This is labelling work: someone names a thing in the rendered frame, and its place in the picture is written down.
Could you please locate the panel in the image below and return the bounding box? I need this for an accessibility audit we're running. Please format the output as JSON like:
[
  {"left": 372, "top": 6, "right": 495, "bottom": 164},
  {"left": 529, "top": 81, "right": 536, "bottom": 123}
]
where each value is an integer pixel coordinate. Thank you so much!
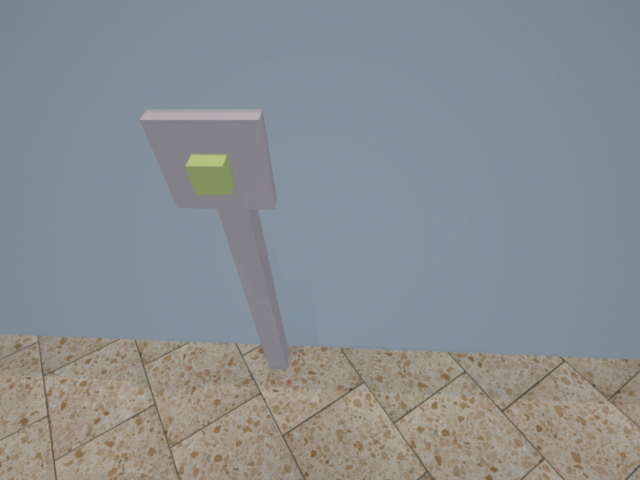
[{"left": 140, "top": 109, "right": 289, "bottom": 370}]

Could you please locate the button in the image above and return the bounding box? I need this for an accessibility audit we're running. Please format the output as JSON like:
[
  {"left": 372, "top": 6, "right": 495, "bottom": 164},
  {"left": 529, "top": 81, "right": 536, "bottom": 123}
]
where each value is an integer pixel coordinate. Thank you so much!
[{"left": 186, "top": 154, "right": 235, "bottom": 195}]

